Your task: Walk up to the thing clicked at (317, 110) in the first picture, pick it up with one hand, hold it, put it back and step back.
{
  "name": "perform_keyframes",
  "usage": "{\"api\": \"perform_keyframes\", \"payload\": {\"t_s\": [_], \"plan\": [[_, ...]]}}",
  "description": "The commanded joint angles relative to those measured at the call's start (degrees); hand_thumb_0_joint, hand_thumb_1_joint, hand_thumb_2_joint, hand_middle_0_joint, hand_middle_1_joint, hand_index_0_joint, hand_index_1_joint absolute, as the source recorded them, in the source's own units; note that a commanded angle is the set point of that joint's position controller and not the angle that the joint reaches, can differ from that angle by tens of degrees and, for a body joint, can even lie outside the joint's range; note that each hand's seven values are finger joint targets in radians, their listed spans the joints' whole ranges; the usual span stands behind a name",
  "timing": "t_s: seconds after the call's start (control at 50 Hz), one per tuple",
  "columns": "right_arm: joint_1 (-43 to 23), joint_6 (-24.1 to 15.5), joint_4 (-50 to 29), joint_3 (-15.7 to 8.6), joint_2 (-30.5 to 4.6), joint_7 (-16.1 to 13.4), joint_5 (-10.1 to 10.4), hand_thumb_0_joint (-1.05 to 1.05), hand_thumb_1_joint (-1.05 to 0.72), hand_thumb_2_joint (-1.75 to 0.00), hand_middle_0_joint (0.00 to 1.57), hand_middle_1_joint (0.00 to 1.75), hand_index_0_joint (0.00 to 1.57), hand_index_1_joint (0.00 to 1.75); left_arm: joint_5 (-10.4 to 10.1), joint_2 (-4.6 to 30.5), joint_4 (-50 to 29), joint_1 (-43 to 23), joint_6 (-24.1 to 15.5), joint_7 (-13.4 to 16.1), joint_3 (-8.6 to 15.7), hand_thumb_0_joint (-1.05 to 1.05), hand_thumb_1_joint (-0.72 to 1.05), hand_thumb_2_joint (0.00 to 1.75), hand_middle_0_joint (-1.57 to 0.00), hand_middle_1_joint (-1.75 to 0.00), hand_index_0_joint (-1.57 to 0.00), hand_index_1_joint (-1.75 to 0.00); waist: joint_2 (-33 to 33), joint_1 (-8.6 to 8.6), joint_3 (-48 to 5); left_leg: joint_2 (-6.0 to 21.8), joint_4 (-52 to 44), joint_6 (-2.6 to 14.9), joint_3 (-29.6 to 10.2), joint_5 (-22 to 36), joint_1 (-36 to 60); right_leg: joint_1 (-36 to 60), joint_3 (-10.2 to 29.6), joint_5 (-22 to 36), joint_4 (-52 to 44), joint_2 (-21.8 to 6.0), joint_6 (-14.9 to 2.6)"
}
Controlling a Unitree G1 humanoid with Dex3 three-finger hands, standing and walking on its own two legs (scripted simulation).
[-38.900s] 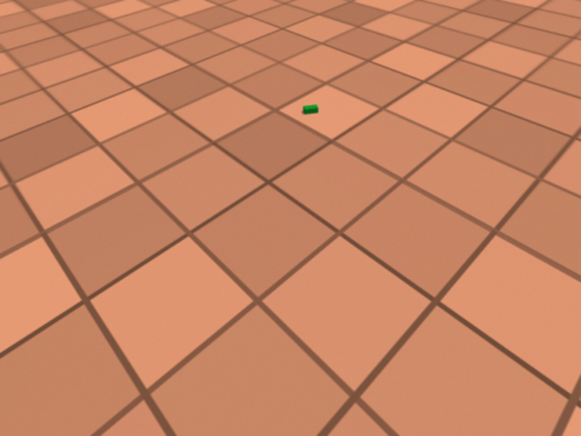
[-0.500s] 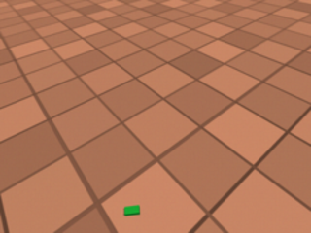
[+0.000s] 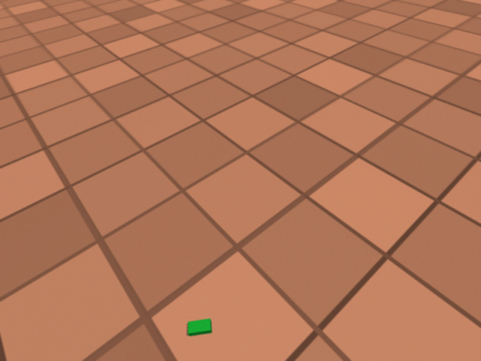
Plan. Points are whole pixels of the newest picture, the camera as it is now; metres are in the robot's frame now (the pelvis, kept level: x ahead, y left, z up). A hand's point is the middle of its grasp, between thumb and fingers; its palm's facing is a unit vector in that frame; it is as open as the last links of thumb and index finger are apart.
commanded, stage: stand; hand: left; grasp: from above
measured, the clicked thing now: (199, 327) +0.42 +0.24 -0.76
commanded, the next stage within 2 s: step back in 1.18 s
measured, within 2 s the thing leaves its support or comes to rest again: neither
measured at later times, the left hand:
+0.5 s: hand out of the picture +0.08 +0.24 -0.16, palm faces +0.00 -0.94 -0.33, open 7.4 cm
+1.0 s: hand out of the picture +0.09 +0.23 -0.16, palm faces -0.02 -0.94 -0.33, open 7.4 cm
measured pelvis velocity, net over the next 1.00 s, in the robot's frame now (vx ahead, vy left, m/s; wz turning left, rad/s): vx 0.01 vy -0.01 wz -0.01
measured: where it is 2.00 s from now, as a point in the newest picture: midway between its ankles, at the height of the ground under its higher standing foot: outside the picture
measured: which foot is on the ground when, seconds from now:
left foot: down 0.00-1.00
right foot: down 0.00-1.00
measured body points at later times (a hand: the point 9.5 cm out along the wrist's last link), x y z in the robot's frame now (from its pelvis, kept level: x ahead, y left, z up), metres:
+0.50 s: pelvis +0.01 +0.00 +0.00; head +0.01 -0.01 +0.45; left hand +0.08 +0.29 -0.14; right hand +0.07 -0.30 -0.14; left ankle +0.01 +0.12 -0.75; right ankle +0.02 -0.13 -0.75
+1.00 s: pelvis +0.01 -0.01 +0.00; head +0.02 -0.01 +0.45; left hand +0.09 +0.28 -0.13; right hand +0.08 -0.30 -0.14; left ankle +0.01 +0.12 -0.75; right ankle +0.02 -0.13 -0.75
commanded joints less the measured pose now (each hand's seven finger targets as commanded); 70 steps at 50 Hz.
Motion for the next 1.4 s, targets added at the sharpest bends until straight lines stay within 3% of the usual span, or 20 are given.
{"api": "perform_keyframes", "payload": {"t_s": [0.0,0.06,0.1,0.18,0.2,0.3,0.46,0.6,0.68,0.74,0.8,1.14,1.16,1.24,1.3,1.34,1.36,1.38], "plan": [[-1.7,-1.4,-3.0,-1.7,-11.1,-0.5,0.1,0.0,-0.9,-0.9,0.2,0.3,0.2,0.3,0.1,11.4,-2.9,-1.8,-1.2,0.4,2.2,0.0,0.9,0.9,-0.2,-0.3,-0.2,-0.3,0.4,-0.1,-1.7,6.3,-4.7,1.1,-5.7,1.9,-1.9,-0.3,5.2,2.7,-4.2,-5.4,-1.49],[-2.0,-1.4,-2.8,-1.6,-10.9,-0.4,0.2,0.0,-0.9,-0.9,0.2,0.3,0.2,0.3,0.1,11.3,-2.8,-2.2,-1.4,0.4,2.0,0.0,0.9,0.9,-0.2,-0.3,-0.2,-0.3,-0.8,-0.13,-2.8,6.6,-4.1,1.1,-5.7,4.4,-0.4,-0.2,5.3,3.8,-4.2,-5.6,-1.56],[-2.0,-1.3,-2.7,-1.7,-11.3,-0.4,0.1,0.0,-0.9,-0.9,0.2,0.3,0.2,0.3,0.0,11.6,-2.8,-2.3,-1.3,0.4,2.1,0.0,0.9,0.9,-0.2,-0.3,-0.2,-0.3,-0.2,-0.24,-1.7,6.4,-4.8,0.99,-5.6,1.6,-1.6,-0.5,5.5,2.2,-4.8,-5.4,-1.57],[-2.6,-1.3,-2.7,-1.6,-11.4,-0.2,0.2,0.0,-0.9,-0.9,0.2,0.3,0.2,0.3,0.1,11.8,-2.8,-1.9,-1.4,0.3,2.0,0.0,0.9,0.9,-0.2,-0.3,-0.2,-0.3,-0.6,0.11,-1.6,6.4,-4.5,1.1,-5.6,1.5,-1.1,-1.0,5.5,1.4,-5.3,-5.5,-1.56],[-2.2,-1.3,-2.7,-1.6,-11.5,-0.2,0.2,0.0,-0.9,-0.9,0.2,0.3,0.2,0.3,0.1,12.2,-2.8,-2.6,-1.4,0.2,2.1,0.0,0.9,0.9,-0.2,-0.3,-0.2,-0.3,-0.4,-0.46,-2.1,6.4,-4.8,1.08,-5.5,0.7,-1.6,-0.8,5.5,1.1,-5.1,-5.4,-1.54],[-2.6,-1.6,-2.7,-1.7,-11.9,-0.2,0.2,0.0,-0.9,-0.9,0.2,0.3,0.2,0.3,0.0,12.2,-3.1,-3.0,-1.6,0.2,2.0,0.0,0.9,0.9,-0.2,-0.3,-0.2,-0.3,0.4,-0.38,-4.6,7.1,-4.1,1.06,-5.4,6.7,1.0,0.2,5.5,6.6,-4.1,-5.8,-1.88],[-2.9,-1.6,-2.5,-1.5,-12.3,-0.3,0.2,0.0,-0.9,-0.9,0.2,0.3,0.2,0.3,-0.2,12.4,-3.2,-3.5,-1.5,0.2,1.9,0.0,0.9,0.9,-0.2,-0.3,-0.2,-0.3,0.5,-0.36,-4.9,7.3,-4.0,1.03,-5.1,8.7,1.3,1.0,5.2,9.1,-3.8,-5.9,-1.76],[-3.4,-1.5,-2.4,-1.6,-12.7,0.0,0.3,0.0,-0.9,-0.9,0.2,0.3,0.2,0.3,-0.1,12.7,-3.1,-3.0,-1.4,-0.1,1.6,0.0,0.9,0.9,-0.2,-0.3,-0.2,-0.3,0.0,-0.16,-1.9,7.2,-5.2,0.75,-5.5,2.9,-0.4,-1.2,5.4,1.9,-5.2,-5.4,-1.84],[-3.3,-1.5,-2.5,-1.5,-12.4,0.2,0.2,0.0,-0.9,-0.9,0.2,0.3,0.2,0.3,-0.1,13.3,-3.3,-3.2,-1.7,-0.1,1.7,0.0,0.9,0.9,-0.2,-0.3,-0.2,-0.3,-0.2,-0.35,-2.6,7.0,-5.1,0.86,-5.4,2.1,-1.0,-0.6,5.6,2.0,-5.3,-5.5,-1.81],[-3.7,-1.6,-2.8,-1.5,-12.6,0.2,0.2,0.0,-0.9,-0.9,0.2,0.3,0.2,0.3,-0.2,13.4,-3.7,-3.4,-1.9,-0.1,1.7,0.0,0.9,0.9,-0.2,-0.3,-0.2,-0.3,-0.5,-0.26,-4.3,7.4,-4.4,0.95,-5.3,6.1,0.7,-0.1,5.6,5.8,-4.9,-5.9,-1.89],[-3.5,-1.6,-2.7,-1.5,-13.0,0.2,0.3,0.0,-0.9,-0.9,0.2,0.3,0.2,0.3,-0.3,13.1,-3.8,-3.4,-2.0,-0.1,1.5,0.0,0.9,0.9,-0.2,-0.3,-0.2,-0.3,0.5,-0.31,-4.8,7.4,-4.1,0.94,-5.1,6.6,0.9,0.4,5.8,7.8,-4.7,-6.0,-1.81],[-3.2,-1.5,-2.7,-1.3,-13.3,0.2,0.4,0.0,-0.9,-0.9,0.2,0.3,0.2,0.3,-0.4,14.1,-3.7,-3.4,-1.9,-0.2,1.4,0.0,0.9,0.9,-0.2,-0.3,-0.2,-0.3,-0.2,-0.57,-4.5,7.7,-4.4,0.81,-4.7,7.3,1.9,0.1,5.8,8.6,-4.4,-5.8,-2.07],[-5.3,-0.5,-4.5,-2.9,-17.5,0.5,1.3,0.0,-0.9,-0.9,0.2,0.3,0.2,0.3,-1.7,18.9,-5.5,-3.8,-1.1,-0.1,3.1,0.0,0.9,0.9,-0.2,-0.3,-0.2,-0.3,-0.8,-1.03,0.5,7.2,1.9,1.51,-5.3,16.1,-2.7,-4.6,6.5,19.9,0.8,-5.2,-2.49],[-3.5,0.7,-7.2,-3.4,-15.8,0.6,2.2,0.0,-0.9,-0.9,0.2,0.3,0.2,0.3,-1.8,18.7,-8.8,-2.7,-0.5,0.3,3.7,0.0,0.9,0.9,-0.2,-0.3,-0.2,-0.3,-2.7,-1.37,-6.3,5.1,10.4,2.17,-2.7,17.0,-2.0,-3.6,7.6,25.3,3.8,-7.4,-6.41],[-2.5,1.8,-8.9,-4.0,-15.4,0.8,1.9,0.0,-0.9,-0.9,0.2,0.3,0.2,0.3,-1.0,20.6,-11.6,-4.4,0.2,0.3,4.2,0.0,0.9,0.9,-0.2,-0.3,-0.2,-0.3,-6.7,-1.32,-8.3,0.6,18.4,1.61,-0.9,5.5,-4.5,-5.2,13.1,23.7,2.3,-12.6,-11.24],[-1.0,2.5,-10.0,-4.4,-14.8,1.1,1.6,0.0,-0.9,-0.9,0.2,0.3,0.2,0.3,-0.2,21.5,-13.7,-5.9,0.5,0.4,4.5,0.0,0.9,0.9,-0.2,-0.3,-0.2,-0.3,-10.8,-1.31,-8.0,-2.3,26.6,1.53,-1.3,-13.2,-6.1,-8.3,16.5,23.7,1.9,-17.1,-15.03],[0.1,2.7,-10.5,-4.7,-15.0,1.3,1.4,0.0,-0.9,-0.9,0.2,0.3,0.2,0.3,0.4,21.5,-14.7,-6.2,0.6,0.4,4.6,0.0,0.9,0.9,-0.2,-0.3,-0.2,-0.3,-11.7,-1.24,-8.5,-2.4,30.4,2.04,-2.7,-19.5,-6.8,-9.3,17.0,23.1,2.7,-18.0,-16.21],[1.8,2.9,-10.7,-4.7,-14.5,1.6,1.3,0.0,-0.9,-0.9,0.2,0.3,0.2,0.3,0.8,21.6,-15.6,-7.4,0.8,0.3,4.6,0.0,0.9,0.9,-0.2,-0.3,-0.2,-0.3,-12.7,-1.89,-7.8,-2.1,31.3,2.34,-3.4,-21.2,-6.1,-12.0,15.7,21.9,3.7,-18.0,-16.46]]}}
